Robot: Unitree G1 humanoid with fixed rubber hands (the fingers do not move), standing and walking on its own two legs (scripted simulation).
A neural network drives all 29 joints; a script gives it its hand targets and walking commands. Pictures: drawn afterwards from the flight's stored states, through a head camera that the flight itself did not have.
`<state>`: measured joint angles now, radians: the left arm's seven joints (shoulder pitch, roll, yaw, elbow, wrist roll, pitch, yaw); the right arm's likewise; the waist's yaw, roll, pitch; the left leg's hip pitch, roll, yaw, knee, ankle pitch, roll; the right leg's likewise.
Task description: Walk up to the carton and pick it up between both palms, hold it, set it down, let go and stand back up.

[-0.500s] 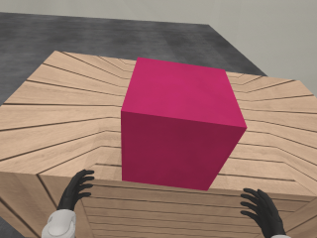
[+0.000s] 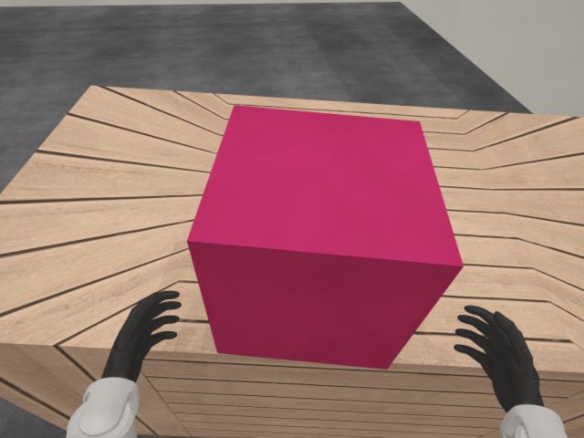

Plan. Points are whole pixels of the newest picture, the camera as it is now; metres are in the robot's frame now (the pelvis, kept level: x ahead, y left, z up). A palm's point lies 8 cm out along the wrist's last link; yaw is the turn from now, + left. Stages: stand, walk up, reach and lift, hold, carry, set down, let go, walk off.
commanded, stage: reach and lift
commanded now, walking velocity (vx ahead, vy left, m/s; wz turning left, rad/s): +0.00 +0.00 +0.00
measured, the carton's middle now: (313, 242) +0.39 -0.02 +0.05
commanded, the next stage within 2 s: none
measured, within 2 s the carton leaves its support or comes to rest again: neither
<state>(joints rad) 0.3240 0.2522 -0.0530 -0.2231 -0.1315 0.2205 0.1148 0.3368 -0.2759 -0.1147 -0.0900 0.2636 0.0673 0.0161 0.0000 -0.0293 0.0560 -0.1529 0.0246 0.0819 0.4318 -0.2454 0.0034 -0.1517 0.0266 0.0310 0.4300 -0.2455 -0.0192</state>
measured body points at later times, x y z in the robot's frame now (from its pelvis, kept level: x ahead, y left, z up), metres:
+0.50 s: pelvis -0.02 +0.00 +0.00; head -0.02 +0.01 +0.45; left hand +0.27 +0.21 +0.12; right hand +0.27 -0.23 +0.13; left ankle -0.01 +0.11 -0.74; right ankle -0.01 -0.11 -0.74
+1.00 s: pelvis -0.02 +0.00 +0.00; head -0.02 +0.00 +0.45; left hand +0.33 +0.21 +0.17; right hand +0.34 -0.23 +0.18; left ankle -0.01 +0.11 -0.74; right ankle -0.01 -0.11 -0.74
